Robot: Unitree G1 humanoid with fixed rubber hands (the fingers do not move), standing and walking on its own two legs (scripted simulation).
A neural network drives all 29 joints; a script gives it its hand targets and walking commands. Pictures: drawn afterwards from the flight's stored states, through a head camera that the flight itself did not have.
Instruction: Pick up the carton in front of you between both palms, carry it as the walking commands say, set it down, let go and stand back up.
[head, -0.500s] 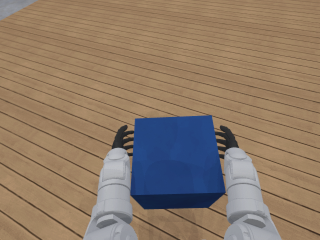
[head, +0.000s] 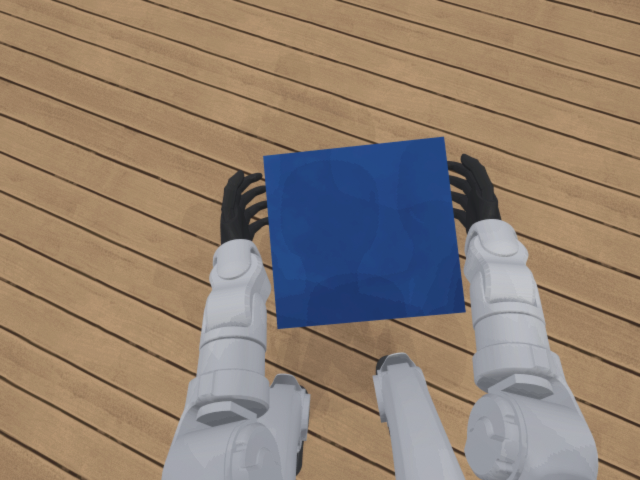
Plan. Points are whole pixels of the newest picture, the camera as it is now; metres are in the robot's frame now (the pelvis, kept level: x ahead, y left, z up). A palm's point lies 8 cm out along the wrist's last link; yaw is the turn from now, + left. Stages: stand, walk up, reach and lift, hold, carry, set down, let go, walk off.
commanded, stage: set down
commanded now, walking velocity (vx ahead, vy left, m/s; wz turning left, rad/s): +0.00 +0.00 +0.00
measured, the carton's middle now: (356, 240) +0.42 -0.05 -0.16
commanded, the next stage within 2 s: none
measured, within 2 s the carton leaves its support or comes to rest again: rests again in 1.58 s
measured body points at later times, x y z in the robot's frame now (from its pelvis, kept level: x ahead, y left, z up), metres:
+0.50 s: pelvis -0.03 +0.00 -0.13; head +0.25 -0.06 +0.22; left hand +0.46 +0.08 -0.23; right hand +0.44 -0.22 -0.25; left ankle +0.05 +0.14 -0.61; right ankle +0.09 -0.13 -0.61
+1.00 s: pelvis -0.05 +0.00 -0.23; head +0.30 -0.05 +0.05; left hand +0.48 +0.07 -0.39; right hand +0.46 -0.24 -0.40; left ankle +0.05 +0.14 -0.61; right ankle +0.09 -0.13 -0.61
